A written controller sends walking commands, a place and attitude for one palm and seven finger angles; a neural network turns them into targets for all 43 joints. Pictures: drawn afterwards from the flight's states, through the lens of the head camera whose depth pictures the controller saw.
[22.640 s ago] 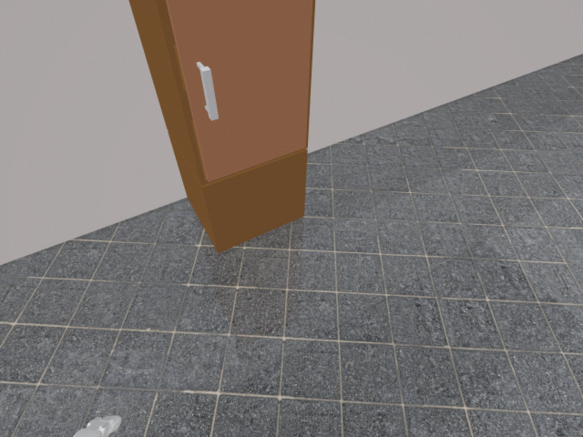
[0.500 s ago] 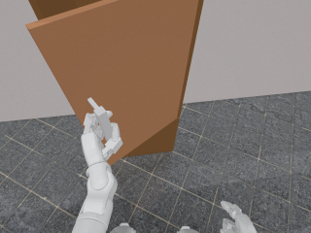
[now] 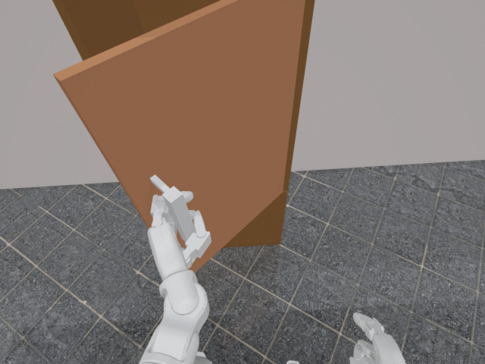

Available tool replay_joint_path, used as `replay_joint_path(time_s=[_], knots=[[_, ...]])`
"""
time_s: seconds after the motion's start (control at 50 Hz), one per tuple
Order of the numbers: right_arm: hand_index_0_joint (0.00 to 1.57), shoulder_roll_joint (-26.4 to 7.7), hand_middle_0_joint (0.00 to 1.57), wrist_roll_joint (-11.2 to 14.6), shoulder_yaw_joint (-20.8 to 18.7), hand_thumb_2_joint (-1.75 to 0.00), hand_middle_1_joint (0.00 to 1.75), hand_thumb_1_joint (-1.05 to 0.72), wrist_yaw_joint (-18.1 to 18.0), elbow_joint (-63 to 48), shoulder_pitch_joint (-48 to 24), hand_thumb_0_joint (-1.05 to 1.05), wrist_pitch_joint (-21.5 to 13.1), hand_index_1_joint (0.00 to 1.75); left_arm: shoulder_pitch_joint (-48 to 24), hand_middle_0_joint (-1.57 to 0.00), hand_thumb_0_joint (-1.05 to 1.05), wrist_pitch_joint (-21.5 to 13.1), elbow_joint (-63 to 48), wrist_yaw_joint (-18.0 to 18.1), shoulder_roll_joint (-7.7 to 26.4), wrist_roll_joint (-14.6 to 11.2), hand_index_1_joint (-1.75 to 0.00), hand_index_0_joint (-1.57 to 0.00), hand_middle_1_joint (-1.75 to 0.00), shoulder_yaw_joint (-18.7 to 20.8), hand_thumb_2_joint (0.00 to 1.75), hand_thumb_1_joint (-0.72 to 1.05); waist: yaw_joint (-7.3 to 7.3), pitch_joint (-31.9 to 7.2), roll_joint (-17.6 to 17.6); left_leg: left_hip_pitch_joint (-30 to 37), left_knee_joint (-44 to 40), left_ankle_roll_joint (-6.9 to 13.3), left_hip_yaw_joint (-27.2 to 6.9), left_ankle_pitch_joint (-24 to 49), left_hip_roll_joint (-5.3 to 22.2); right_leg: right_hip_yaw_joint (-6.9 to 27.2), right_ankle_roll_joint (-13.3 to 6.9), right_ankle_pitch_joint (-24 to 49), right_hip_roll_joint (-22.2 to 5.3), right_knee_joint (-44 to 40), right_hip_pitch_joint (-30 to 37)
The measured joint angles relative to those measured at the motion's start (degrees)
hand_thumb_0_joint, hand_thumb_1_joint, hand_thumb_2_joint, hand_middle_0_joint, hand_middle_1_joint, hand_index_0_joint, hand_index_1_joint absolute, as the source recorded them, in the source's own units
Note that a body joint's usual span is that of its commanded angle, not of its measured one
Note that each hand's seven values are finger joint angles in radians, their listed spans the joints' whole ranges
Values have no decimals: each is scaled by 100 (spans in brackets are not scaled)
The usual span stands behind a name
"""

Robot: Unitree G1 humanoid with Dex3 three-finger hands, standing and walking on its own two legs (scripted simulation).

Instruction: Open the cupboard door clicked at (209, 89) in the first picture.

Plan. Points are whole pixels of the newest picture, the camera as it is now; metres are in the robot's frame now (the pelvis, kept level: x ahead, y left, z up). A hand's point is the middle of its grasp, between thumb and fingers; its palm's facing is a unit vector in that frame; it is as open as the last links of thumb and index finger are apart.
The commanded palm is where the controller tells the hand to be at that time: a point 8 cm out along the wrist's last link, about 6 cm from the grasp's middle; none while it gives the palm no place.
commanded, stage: open thumb and fingers to let go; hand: left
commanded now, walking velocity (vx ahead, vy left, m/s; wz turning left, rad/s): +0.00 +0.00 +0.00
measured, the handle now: (174, 211) +0.36 +0.13 +0.05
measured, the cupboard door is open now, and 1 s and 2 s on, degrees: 43 42 44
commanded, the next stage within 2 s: slide the hand sideways off the handle in 0.74 s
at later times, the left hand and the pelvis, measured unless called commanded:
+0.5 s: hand (191, 235) +0.31 +0.09 +0.04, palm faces +0.40 -0.92 -0.02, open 13.3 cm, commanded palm +0.27 +0.13 +0.04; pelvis -0.02 +0.03 -0.01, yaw -1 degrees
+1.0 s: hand (190, 249) +0.29 +0.10 +0.04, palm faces +0.02 -1.00 -0.09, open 16.1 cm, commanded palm +0.27 +0.12 +0.04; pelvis -0.04 +0.06 -0.01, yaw -1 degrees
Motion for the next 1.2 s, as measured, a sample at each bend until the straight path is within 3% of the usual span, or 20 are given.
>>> replay_joint_path(time_s=[0.16, 0.4, 0.5, 0.76, 0.86, 0.9, 0.96, 1.0, 1.04, 1.12, 1.2], knots=[[20, -23, 20, 4, -96, -90, 30, -90, -34, 73, -31, 1, 7, 30, -321, -36, 1, -106, 327, -114, -36, -117, -132, -36, -130, 280, 73, 50, 47, 11, 8, -176, 30, 0, 11, 76, -35, 26, -4, 43, -31, 102, -216], [20, 50, 20, 12, -67, -90, 30, -90, -6, 100, 25, 1, -37, 30, -421, -32, 1, -345, 503, -73, -38, -70, -124, -32, -123, 205, 44, -17, 35, -4, 37, -253, 174, 6, 51, 79, -49, 80, 101, 135, -48, 139, -259], [20, 77, 20, 13, -30, -90, 30, -90, -2, 87, 2, 1, -54, 30, -592, -30, 0, -345, 682, 15, -46, -30, -115, -30, -114, 126, 36, -36, 17, 15, 38, -289, 263, 63, 97, 70, -55, 129, 176, 184, -56, 151, -274], [20, 158, 20, -11, 65, -90, 30, -90, 85, 147, -134, 1, -89, 30, -1272, -23, -1, -149, 1169, 337, -135, 57, -64, -23, -64, -50, 31, -49, 12, 60, 30, -492, 501, 234, 171, 45, -88, 206, 332, 276, -92, 215, -410], [20, 171, 20, -29, 74, -90, 30, -90, 126, 181, -161, 1, -76, 30, -1421, -30, -1, -98, 1253, 383, -167, 48, -59, -29, -55, -77, 30, -49, 65, 69, 41, -565, 552, 272, 181, 56, -106, 217, 368, 304, -111, 235, -466], [20, 175, 20, -5, 81, -90, 30, -90, 139, 120, -125, 1, -52, 30, -1308, -30, -1, -157, 1150, 54, -64, 135, -56, -27, -52, -108, 30, -49, 50, 75, 38, -602, 570, 290, 175, 65, -129, 210, 382, 305, -133, 256, -494], [20, 145, 20, 90, 58, -90, 30, -90, 117, -44, 45, 1, -46, 30, -1050, -26, -1, -520, 1007, -1005, 359, 115, -49, -19, -45, -279, 30, -49, 68, 100, 44, -632, 620, 313, 163, 60, -151, 198, 396, 294, -155, 296, -509], [20, 83, 20, 188, 55, -90, 30, -90, 91, -124, 156, 1, -64, 30, -929, -23, -1, -689, 902, -1675, 617, -81, -44, -15, -41, -441, 30, -49, 75, 151, 75, -608, 657, 326, 150, 43, -160, 185, 408, 285, -162, 308, -465], [20, 7, 20, 293, 65, -90, 30, -90, 53, -162, 227, 1, -84, 30, -857, -21, -1, -753, 828, -2118, 705, -395, -40, -13, -38, -556, 30, -49, 73, 218, 119, -542, 666, 343, 152, 30, -160, 187, 428, 290, -161, 285, -385], [20, -87, 20, 392, 101, -90, 30, -90, 9, -222, 296, 1, -69, 30, -758, -18, -1, -620, 736, -2279, 494, -793, -35, -12, -34, -504, 30, -50, 43, 284, 123, -385, 561, 382, 236, 56, -165, 270, 475, 342, -169, 191, -263], [20, -81, 20, 345, 118, -90, 30, -90, 84, -357, 341, 1, -16, 30, -607, -15, -1, -571, 628, -2044, 345, -591, -33, -15, -31, -411, 30, -50, 7, 214, 33, -360, 487, 403, 346, 75, -155, 379, 494, 365, -165, 178, -308]])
